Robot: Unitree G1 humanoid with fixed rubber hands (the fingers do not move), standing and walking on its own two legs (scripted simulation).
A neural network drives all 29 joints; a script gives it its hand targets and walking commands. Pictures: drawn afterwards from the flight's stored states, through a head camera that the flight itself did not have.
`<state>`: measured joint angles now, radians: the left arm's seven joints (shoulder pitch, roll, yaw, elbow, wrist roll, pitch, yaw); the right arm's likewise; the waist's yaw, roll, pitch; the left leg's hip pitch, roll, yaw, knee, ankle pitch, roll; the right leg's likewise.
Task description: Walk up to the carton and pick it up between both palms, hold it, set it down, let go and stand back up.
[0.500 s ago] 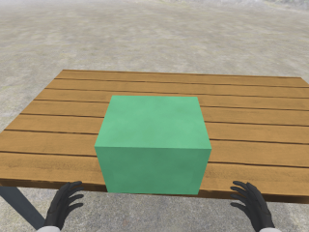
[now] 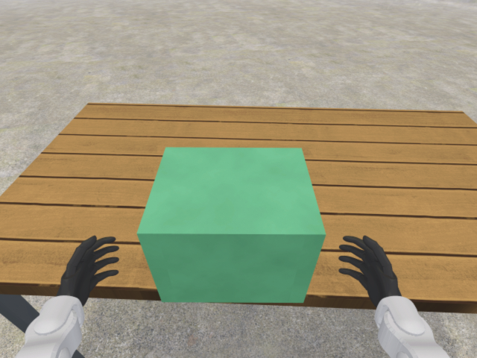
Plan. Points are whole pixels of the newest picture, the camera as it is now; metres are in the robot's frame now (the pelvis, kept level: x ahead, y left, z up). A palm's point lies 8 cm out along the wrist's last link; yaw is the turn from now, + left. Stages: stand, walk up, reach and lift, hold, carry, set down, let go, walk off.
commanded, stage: reach and lift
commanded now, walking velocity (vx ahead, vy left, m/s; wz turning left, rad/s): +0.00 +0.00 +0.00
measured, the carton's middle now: (233, 223) +0.37 +0.05 +0.04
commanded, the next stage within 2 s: none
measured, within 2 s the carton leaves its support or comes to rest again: neither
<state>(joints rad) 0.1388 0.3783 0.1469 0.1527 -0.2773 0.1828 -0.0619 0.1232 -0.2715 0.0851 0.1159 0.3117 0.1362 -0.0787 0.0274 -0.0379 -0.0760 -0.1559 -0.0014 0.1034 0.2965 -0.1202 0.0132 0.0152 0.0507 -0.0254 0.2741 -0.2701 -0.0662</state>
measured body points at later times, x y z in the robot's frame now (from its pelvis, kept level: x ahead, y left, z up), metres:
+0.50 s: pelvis -0.03 +0.01 +0.00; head -0.03 +0.02 +0.45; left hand +0.30 +0.28 +0.09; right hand +0.32 -0.20 +0.09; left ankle +0.03 +0.11 -0.75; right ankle -0.08 -0.07 -0.75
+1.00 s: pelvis -0.02 +0.02 +0.00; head -0.01 +0.03 +0.45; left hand +0.36 +0.30 +0.14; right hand +0.39 -0.19 +0.13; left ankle +0.03 +0.11 -0.75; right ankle -0.08 -0.07 -0.75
